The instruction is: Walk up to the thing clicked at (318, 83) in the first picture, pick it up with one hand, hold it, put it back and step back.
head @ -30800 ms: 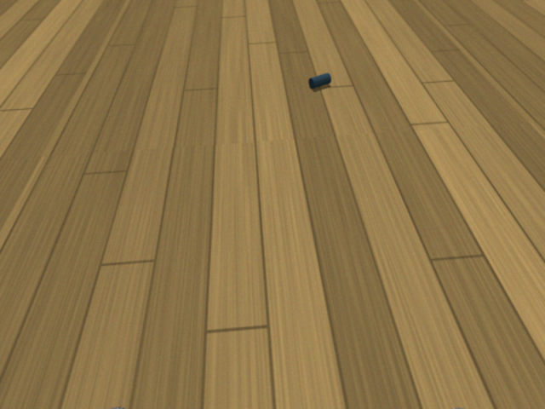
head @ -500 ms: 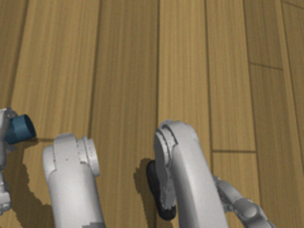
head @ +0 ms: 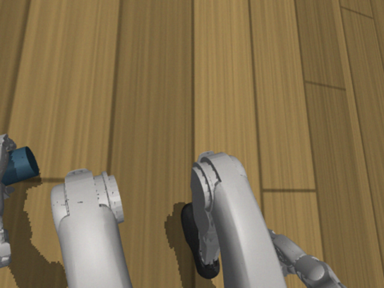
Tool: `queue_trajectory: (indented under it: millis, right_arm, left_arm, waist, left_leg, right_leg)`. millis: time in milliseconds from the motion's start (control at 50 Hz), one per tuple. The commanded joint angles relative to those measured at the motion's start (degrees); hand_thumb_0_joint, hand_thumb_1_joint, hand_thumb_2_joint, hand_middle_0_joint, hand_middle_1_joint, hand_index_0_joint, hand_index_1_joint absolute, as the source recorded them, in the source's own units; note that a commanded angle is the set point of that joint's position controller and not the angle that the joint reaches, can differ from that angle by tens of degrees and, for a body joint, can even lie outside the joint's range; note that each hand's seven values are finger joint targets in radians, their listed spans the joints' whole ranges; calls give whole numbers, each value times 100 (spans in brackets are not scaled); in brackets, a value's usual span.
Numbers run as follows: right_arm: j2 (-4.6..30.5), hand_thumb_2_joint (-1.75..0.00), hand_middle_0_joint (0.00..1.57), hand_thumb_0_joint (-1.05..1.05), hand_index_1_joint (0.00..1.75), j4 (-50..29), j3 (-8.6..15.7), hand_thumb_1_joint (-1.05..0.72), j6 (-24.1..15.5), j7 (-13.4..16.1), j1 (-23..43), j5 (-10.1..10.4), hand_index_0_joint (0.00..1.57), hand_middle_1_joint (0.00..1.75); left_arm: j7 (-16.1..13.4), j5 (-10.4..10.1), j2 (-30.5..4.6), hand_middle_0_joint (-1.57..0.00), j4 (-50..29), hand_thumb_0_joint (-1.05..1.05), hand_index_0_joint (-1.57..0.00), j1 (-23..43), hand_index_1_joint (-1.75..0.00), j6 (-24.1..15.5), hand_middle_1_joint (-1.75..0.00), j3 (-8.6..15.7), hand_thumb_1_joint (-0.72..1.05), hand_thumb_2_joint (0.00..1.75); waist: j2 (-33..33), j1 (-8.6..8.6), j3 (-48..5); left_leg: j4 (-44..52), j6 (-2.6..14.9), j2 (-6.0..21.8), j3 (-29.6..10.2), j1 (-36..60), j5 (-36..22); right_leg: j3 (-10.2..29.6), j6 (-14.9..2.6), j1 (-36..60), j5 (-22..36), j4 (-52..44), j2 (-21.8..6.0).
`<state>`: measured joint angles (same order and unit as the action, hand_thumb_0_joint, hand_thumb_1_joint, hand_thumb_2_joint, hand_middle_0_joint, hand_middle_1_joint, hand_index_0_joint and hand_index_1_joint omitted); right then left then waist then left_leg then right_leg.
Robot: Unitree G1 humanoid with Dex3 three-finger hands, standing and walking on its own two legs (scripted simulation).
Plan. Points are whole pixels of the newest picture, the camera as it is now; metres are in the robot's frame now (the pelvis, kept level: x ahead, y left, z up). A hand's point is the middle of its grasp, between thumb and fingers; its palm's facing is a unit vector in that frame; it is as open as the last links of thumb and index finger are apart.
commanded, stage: open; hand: left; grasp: from above
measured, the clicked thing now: out of the picture +0.34 +0.36 -0.25
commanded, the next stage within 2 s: withdraw in 0.40 s
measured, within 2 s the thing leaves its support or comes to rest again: neither
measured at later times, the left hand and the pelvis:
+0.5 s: hand out of the picture +0.33 +0.36 -0.23, palm faces -0.43 -0.21 -0.88, open 13.5 cm; pelvis +0.00 +0.00 +0.00, yaw +0 degrees
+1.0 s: hand out of the picture +0.35 +0.36 -0.07, palm faces -0.39 -0.08 -0.92, open 13.9 cm; pelvis -0.01 +0.00 +0.06, yaw +4 degrees
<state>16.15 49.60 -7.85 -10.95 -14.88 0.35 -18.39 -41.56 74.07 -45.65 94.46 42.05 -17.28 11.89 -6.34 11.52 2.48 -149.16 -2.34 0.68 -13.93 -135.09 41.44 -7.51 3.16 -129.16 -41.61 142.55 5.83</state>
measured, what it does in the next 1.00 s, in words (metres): rises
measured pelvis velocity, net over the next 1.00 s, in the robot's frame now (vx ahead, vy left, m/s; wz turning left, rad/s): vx -0.01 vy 0.00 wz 0.08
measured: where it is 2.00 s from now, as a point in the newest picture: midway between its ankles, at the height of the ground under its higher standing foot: (158, 267)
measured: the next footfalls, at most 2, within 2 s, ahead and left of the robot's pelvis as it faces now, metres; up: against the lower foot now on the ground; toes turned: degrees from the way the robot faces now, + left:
none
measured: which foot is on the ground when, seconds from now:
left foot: down 0.00-1.00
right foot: down 0.00-1.00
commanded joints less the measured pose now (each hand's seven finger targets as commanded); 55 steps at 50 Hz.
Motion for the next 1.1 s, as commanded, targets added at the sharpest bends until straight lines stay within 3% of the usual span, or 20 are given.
queue_trajectory:
  millis: [0,120,200,220,260,300,420,440,460,480,500,560,620,700,720,760,820,860,960,1080]
  right_arm:
    - [1666,-89,20,0,30,-117,431,-88,-111,-2,-730,35,20,30]
    - [1686,-89,20,0,30,-234,409,-88,-153,-57,-735,87,20,30]
    - [1729,-89,20,0,30,-319,429,-88,-163,-91,-712,88,20,30]
    - [1760,-89,20,0,30,-235,448,-88,-143,-86,-774,88,20,30]
    - [1768,-89,20,0,30,-262,460,-88,-140,-90,-816,65,20,30]
    - [1726,-89,20,0,30,-321,434,-88,-160,-113,-697,61,20,30]
    - [1767,-89,20,0,30,-199,439,-88,-133,-100,-866,30,20,30]
    - [1717,-89,20,0,30,-282,429,-88,-155,-110,-739,55,20,30]
    - [1801,-89,20,0,30,-191,450,-88,-137,-98,-802,30,20,30]
    - [1743,-89,20,0,30,-228,425,-88,-154,-110,-729,48,20,30]
    - [1813,-89,20,0,30,-251,429,-89,-142,-94,-710,30,20,30]
    - [1755,-89,20,0,30,-225,401,-88,-146,-109,-721,47,20,30]
    - [1770,-89,20,0,30,-290,515,-89,-102,-106,-668,141,20,30]
    - [1700,-89,20,0,30,-450,791,-89,40,-98,-708,383,20,30]
    - [1665,-90,20,0,30,-468,913,-89,108,-80,-728,494,20,30]
    - [1593,-90,20,0,30,-523,1074,-89,238,-48,-746,692,20,30]
    - [1512,-90,20,0,30,-461,1346,-89,378,30,-1111,966,20,30]
    - [1499,-90,20,0,30,-503,1439,-89,471,111,-1269,1086,20,30]
    - [1231,-90,20,0,30,-812,1413,-89,688,319,-1375,1327,20,30]
    - [1096,-90,20,0,30,-1004,1170,-89,782,640,-1195,1413,20,30]
  left_arm:
    - [-232,-183,-1366,-29,-502,0,-31,1244,-87,34,-89,12,-22,84]
    - [-140,-256,-1439,-17,-438,0,-19,930,-98,85,-100,201,-35,94]
    - [-25,-223,-1421,-9,-427,0,-10,1016,-103,52,-104,154,-46,99]
    - [-37,-190,-1686,-7,-379,0,-8,1027,-104,26,-106,307,-47,98]
    - [-40,-165,-1703,-7,-496,0,-8,1073,-106,-26,-107,375,-48,103]
    - [-1,-186,-1394,-7,-555,0,-7,1278,-107,-82,-107,82,-49,103]
    - [-67,-111,-1674,-6,-426,0,-7,1011,-106,-153,-108,318,-45,102]
    - [-45,-143,-1375,-5,-521,0,-7,1169,-106,-160,-108,54,-46,101]
    - [-80,-132,-1586,-5,-490,0,-7,1100,-107,-162,-109,243,-45,100]
    - [-61,-157,-1358,-5,-543,0,-8,1231,-107,-176,-110,-12,-44,99]
    - [-99,-143,-1548,-4,-455,0,-9,1095,-99,-166,-102,165,-47,94]
    - [-139,-99,-1643,-5,-621,0,-9,1125,-96,-143,-101,149,-46,93]
    - [-99,-122,-1864,-5,-1421,0,-9,1008,-96,-97,-100,369,-47,94]
    - [231,-231,-1715,-5,-2448,0,-8,899,-96,110,-100,425,-47,95]
    - [320,-377,-1647,-5,-2983,0,-8,906,-97,164,-100,491,-48,96]
    - [600,-544,-1123,-6,-3064,0,-8,578,-98,375,-100,158,-49,96]
    - [1162,-660,-377,-6,-3220,0,-8,915,-100,602,-102,-531,-48,98]
    - [1497,-706,-498,-7,-3517,0,-8,901,-101,749,-102,-524,-49,98]
    - [2235,-1049,-234,-7,-3674,0,-8,892,-102,850,-103,-822,-49,99]
    - [2628,-984,-513,-6,-3202,0,-8,793,-103,588,-104,-682,-50,100]
  waist:
    - [2100,25,-3346]
    - [2236,-113,-3481]
    - [2232,1,-3449]
    - [2333,-4,-3445]
    - [2274,18,-3395]
    - [2187,121,-3333]
    - [2226,72,-3428]
    - [2233,82,-3384]
    - [2305,81,-3445]
    - [2333,94,-3310]
    - [2277,55,-3407]
    - [2290,-15,-3366]
    - [2797,-312,-3935]
    - [3149,-471,-4585]
    - [3344,-645,-4864]
    - [3238,-685,-4807]
    - [2714,-456,-4487]
    - [2450,-564,-4614]
    - [989,-415,-4170]
    - [689,-583,-3552]
  left_leg:
    - [1543,300,80,759,2524,-950]
    - [1690,279,67,743,2650,-1119]
    - [1668,258,69,708,2759,-1234]
    - [1662,259,90,711,2763,-1171]
    - [1665,262,85,712,2745,-1140]
    - [1613,273,88,717,2664,-1044]
    - [1570,266,101,724,2700,-1195]
    - [1595,261,103,717,2703,-1153]
    - [1652,255,94,702,2810,-1202]
    - [1647,252,93,683,2752,-1068]
    - [1695,258,94,667,2765,-1094]
    - [1613,275,84,740,2666,-1015]
    - [1757,226,50,802,3014,-1253]
    - [1949,187,48,902,3422,-1491]
    - [2147,154,11,950,3594,-1579]
    - [2367,152,24,992,3647,-1477]
    - [2605,242,12,976,3409,-948]
    - [2808,278,3,958,3572,-955]
    - [2864,504,-66,1122,2966,-946]
    - [3118,511,-115,1231,2637,-601]
  right_leg:
    - [-551,-440,1596,1259,-1413,90]
    - [-621,-449,1771,1417,-1384,94]
    - [-697,-435,1699,1565,-1269,68]
    - [-663,-449,1743,1538,-1270,84]
    - [-676,-439,1765,1490,-1333,70]
    - [-667,-436,1697,1406,-1365,73]
    - [-640,-428,1853,1547,-1368,87]
    - [-642,-441,1765,1492,-1359,88]
    - [-702,-431,1772,1526,-1357,86]
    - [-706,-446,1589,1381,-1334,85]
    - [-705,-456,1700,1390,-1370,103]
    - [-624,-442,1718,1363,-1396,100]
    - [-618,-493,1735,1492,-1284,65]
    - [-492,-519,1842,1762,-1353,23]
    - [-463,-538,1827,1800,-1414,-39]
    - [-396,-544,1609,1708,-1600,-72]
    - [-252,-543,1448,1319,-2047,-81]
    - [-172,-543,1692,1300,-2271,-109]
    - [109,-464,2571,1224,-3033,-66]
    - [307,-490,2761,548,-3374,-111]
